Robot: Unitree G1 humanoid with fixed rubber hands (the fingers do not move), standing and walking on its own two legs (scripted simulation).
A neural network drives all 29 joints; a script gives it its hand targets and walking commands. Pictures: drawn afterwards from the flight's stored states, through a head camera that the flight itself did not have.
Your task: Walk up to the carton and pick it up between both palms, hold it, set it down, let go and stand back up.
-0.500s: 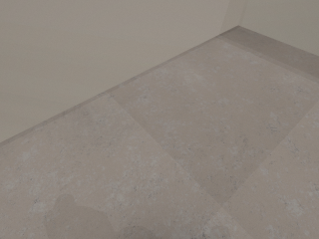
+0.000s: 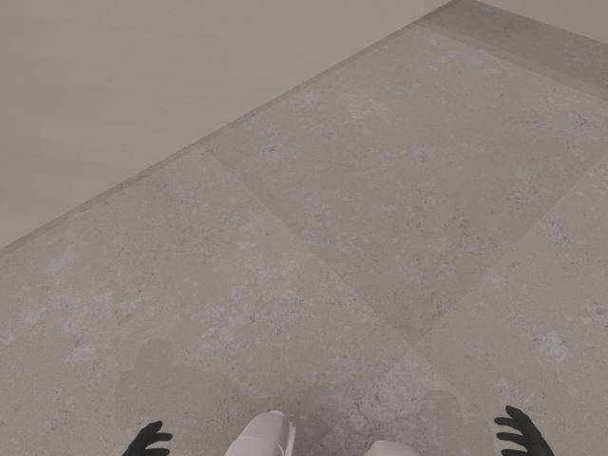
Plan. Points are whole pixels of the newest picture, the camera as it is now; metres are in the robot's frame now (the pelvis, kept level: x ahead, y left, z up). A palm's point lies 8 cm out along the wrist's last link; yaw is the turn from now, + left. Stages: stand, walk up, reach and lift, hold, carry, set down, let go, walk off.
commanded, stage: walk up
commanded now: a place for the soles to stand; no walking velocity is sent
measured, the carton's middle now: out of the picture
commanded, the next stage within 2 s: none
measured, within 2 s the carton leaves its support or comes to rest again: neither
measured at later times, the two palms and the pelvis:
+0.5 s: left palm out of the picture -0.05 +0.25 -0.14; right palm out of the picture -0.06 -0.27 -0.10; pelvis -0.12 -0.01 +0.01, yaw +1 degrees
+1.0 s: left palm out of the picture -0.24 +0.17 -0.11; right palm out of the picture -0.15 -0.36 -0.13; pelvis -0.28 -0.10 +0.00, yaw +4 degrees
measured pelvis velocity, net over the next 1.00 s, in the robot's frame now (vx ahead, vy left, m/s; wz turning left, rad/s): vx -0.28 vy -0.10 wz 0.06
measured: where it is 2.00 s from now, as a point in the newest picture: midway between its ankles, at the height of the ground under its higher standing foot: outside the picture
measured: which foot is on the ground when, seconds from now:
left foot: up 0.00-0.40, down 0.42-0.94, up 0.96-1.00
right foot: down 0.00-0.44, up 0.46-0.90, down 0.92-1.00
